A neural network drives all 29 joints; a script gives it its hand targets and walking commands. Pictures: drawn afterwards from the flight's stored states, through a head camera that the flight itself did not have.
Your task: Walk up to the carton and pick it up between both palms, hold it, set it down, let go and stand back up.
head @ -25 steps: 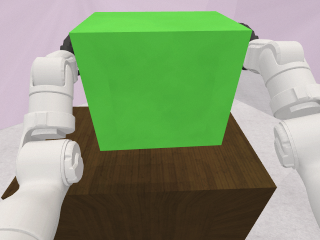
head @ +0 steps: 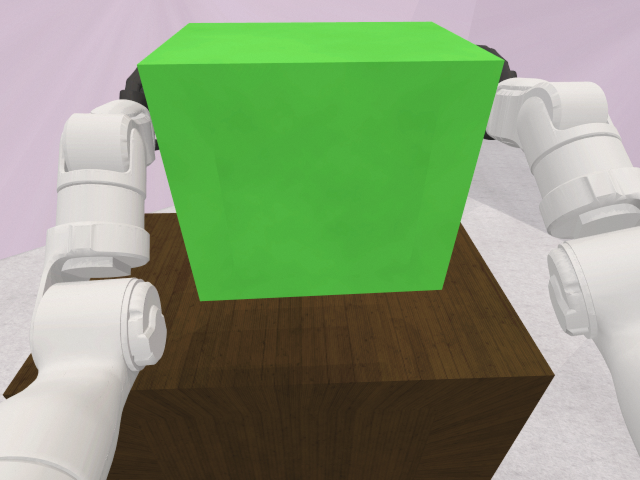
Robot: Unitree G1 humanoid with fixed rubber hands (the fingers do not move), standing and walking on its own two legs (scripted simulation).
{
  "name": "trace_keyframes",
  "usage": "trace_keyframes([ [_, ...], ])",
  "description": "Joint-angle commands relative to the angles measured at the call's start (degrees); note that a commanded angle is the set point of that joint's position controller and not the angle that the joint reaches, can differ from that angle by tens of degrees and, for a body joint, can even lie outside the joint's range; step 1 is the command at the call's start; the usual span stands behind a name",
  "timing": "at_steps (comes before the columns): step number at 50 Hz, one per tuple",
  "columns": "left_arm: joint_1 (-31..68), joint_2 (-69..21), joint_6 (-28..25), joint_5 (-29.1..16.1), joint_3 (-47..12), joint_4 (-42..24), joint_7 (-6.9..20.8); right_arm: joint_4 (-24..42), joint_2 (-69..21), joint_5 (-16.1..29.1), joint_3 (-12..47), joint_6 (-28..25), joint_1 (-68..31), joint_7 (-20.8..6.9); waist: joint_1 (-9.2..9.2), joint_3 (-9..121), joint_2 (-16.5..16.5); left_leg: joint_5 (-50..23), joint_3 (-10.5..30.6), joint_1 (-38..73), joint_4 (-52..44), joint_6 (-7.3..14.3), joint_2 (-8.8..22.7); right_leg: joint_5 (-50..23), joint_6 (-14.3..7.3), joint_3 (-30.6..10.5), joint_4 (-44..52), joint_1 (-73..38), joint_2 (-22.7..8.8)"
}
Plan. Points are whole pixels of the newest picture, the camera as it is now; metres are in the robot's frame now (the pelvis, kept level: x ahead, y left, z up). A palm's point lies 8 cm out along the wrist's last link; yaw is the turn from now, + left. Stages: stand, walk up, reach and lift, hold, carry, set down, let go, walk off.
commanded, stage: hold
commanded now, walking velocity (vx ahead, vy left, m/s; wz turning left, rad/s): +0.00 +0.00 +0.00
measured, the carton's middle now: (317, 159) +0.40 +0.01 +0.28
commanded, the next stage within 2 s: set down in 0.22 s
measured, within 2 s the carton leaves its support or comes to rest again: neither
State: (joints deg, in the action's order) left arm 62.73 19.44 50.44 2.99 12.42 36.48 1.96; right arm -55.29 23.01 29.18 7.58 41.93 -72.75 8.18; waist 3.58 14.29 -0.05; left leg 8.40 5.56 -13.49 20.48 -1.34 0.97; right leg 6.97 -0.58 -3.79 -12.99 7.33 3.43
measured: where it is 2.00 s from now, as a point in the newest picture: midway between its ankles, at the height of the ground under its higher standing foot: outside the picture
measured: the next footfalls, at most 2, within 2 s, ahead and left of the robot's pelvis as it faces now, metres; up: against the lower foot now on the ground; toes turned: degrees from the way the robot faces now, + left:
none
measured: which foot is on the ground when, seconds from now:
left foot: down 0.00-1.00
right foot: down 0.00-1.00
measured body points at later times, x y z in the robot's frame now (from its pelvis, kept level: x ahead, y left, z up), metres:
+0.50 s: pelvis +0.00 +0.00 +0.00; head -0.09 +0.02 +0.44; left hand +0.40 +0.20 +0.37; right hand +0.39 -0.19 +0.38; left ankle +0.03 +0.13 -0.75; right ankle +0.00 -0.12 -0.75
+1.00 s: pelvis +0.01 -0.01 +0.00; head -0.05 +0.03 +0.45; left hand +0.43 +0.21 +0.30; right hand +0.43 -0.18 +0.32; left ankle +0.03 +0.13 -0.75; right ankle +0.00 -0.12 -0.75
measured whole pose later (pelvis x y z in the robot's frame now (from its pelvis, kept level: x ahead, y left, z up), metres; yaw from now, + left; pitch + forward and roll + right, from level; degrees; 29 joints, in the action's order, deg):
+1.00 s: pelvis +0.01 -0.01 +0.00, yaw +1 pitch -1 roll -1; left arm 59.6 16.4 41.0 8.4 16.8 33.2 1.8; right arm -57.3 18.7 22.0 0.5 25.4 -68.0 4.4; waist 4.7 8.4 2.8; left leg 8.8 6.0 -9.1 18.7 -1.6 0.6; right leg 8.7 -1.0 -2.6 -12.9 3.4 2.9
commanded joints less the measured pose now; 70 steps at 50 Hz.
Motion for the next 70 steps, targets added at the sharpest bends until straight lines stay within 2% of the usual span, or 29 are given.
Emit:
trace_keyframes([
  [1,42.4,-33.3,-4.8,-12.3,-10.7,-14.0,9.6,20.2,-33.2,9.1,2.1,-1.9,-40.3,-8.3,0.45,17.8,-2.8,-10.9,-1.7,7.0,-0.7,-0.7,-1.5,-9.6,-0.5,-0.8,0.1,-5.2,-0.3],
  [11,43.4,-34.0,-5.0,-12.7,-11.0,-14.4,9.4,20.0,-33.7,8.8,1.7,-2.1,-40.8,-8.6,0.25,18.6,-3.0,-9.7,-1.7,6.4,-1.1,-0.5,-1.2,-8.2,-0.8,-0.9,0.0,-5.1,-0.2],
  [12,47.0,-35.7,-5.2,-13.9,-12.9,-18.7,9.4,22.0,-34.6,10.1,2.1,-2.1,-41.1,-8.6,2.31,22.6,-3.7,-12.8,-1.4,9.3,-0.4,-1.1,-1.4,-12.1,-0.5,-0.5,-0.9,-6.0,1.2],
  [13,47.5,-35.5,-4.9,-14.2,-12.5,-18.3,9.4,22.4,-33.8,10.5,1.9,-2.0,-41.9,-8.6,2.21,21.9,-4.3,-13.7,-1.5,9.7,0.0,-1.4,-1.6,-12.9,-0.4,-0.4,-0.8,-5.8,1.1],
  [19,47.8,-33.6,-7.4,-11.2,-8.4,-10.4,10.3,18.2,-32.6,6.8,-0.8,-4.8,-44.6,-9.1,0.63,18.5,-3.3,-7.4,-2.1,7.2,-1.7,-0.1,-1.6,-6.7,-0.5,-0.2,-0.2,-4.1,0.3],
  [24,45.1,-30.1,-10.3,-6.4,-3.3,-1.8,11.3,11.0,-30.8,2.3,-3.0,-9.2,-45.1,-10.3,-1.19,13.3,-0.1,-4.7,-2.9,6.9,-3.0,1.5,-1.5,-2.4,-0.7,0.4,0.7,-3.3,-0.3],
  [28,43.4,-28.6,-11.1,-3.6,-1.9,0.0,12.4,5.6,-29.2,-0.9,-5.7,-11.8,-42.3,-11.1,-0.4,10.0,0.3,-4.2,-3.8,7.6,-3.9,1.7,-1.4,-0.8,-0.9,0.8,1.2,-3.5,-0.7],
  [32,42.4,-29.0,-11.7,-3.1,-3.0,-1.6,13.0,5.7,-28.3,-2.6,-6.7,-14.1,-41.3,-11.4,0.88,10.4,-0.9,-9.0,-4.5,9.5,-3.2,0.8,-1.6,-4.6,-0.7,1.4,1.1,-5.1,-0.5],
  [35,41.9,-29.9,-12.3,-3.3,-4.3,-4.6,12.9,7.8,-28.4,-2.8,-6.1,-15.6,-41.0,-11.4,1.17,12.7,-1.7,-13.4,-4.7,11.8,-2.4,0.1,-1.9,-7.8,-0.4,2.0,0.7,-6.6,-0.1],
  [42,40.5,-32.7,-13.1,-4.5,-8.4,-14.0,11.0,14.5,-29.4,-2.1,-3.8,-18.4,-39.3,-11.4,2.18,18.9,-4.2,-22.0,-4.3,17.0,0.2,-1.7,-2.4,-15.1,0.3,3.4,-0.4,-8.7,0.4],
  [44,40.0,-33.3,-13.4,-5.0,-9.1,-15.5,10.2,16.8,-29.9,-1.9,-2.8,-19.0,-39.4,-11.4,1.93,19.9,-4.3,-23.2,-4.2,17.4,0.8,-1.9,-2.7,-16.6,0.6,3.6,-0.8,-8.7,0.5],
  [50,38.2,-34.4,-14.3,-5.5,-10.5,-16.8,8.3,19.0,-31.4,-2.1,-1.3,-19.9,-38.3,-11.5,1.18,21.2,-3.2,-21.9,-4.0,17.4,0.7,-1.5,-2.9,-17.6,1.4,3.8,-1.3,-8.9,0.4],
  [55,36.7,-34.7,-14.7,-5.0,-9.9,-15.1,7.3,18.1,-32.1,-3.0,-1.4,-20.5,-37.8,-12.1,0.11,20.0,-2.0,-19.8,-4.1,16.2,0.1,-1.0,-2.8,-16.4,1.6,4.0,-1.4,-8.7,0.4],
  [65,35.7,-34.4,-15.9,-3.0,-7.2,-9.2,7.1,10.0,-31.7,-7.6,-5.8,-22.2,-35.8,-13.7,-0.43,14.3,-0.6,-13.2,-4.8,13.8,-2.4,-0.3,-2.5,-10.2,1.6,4.3,-0.5,-6.8,-0.1],
  [70,34.8,-35.1,-16.6,-2.3,-7.3,-8.5,6.8,9.0,-31.4,-9.6,-7.2,-24.0,-35.6,-14.6,-0.62,15.0,-0.9,-14.7,-5.0,14.7,-2.3,-0.6,-2.5,-11.0,1.6,4.9,-0.6,-6.9,-0.1],
])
